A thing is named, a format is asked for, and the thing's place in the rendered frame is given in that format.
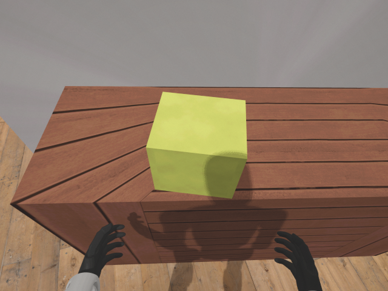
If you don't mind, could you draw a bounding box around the robot left hand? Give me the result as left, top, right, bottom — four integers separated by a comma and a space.
78, 223, 125, 278

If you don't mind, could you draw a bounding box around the robot right hand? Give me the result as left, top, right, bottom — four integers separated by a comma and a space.
274, 231, 323, 291

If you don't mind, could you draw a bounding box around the carton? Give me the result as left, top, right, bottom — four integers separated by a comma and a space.
146, 92, 247, 199

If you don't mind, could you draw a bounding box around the robot left forearm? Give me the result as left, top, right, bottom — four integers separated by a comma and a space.
65, 272, 100, 291

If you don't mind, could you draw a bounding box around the pedestal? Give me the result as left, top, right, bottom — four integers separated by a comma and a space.
10, 86, 388, 265

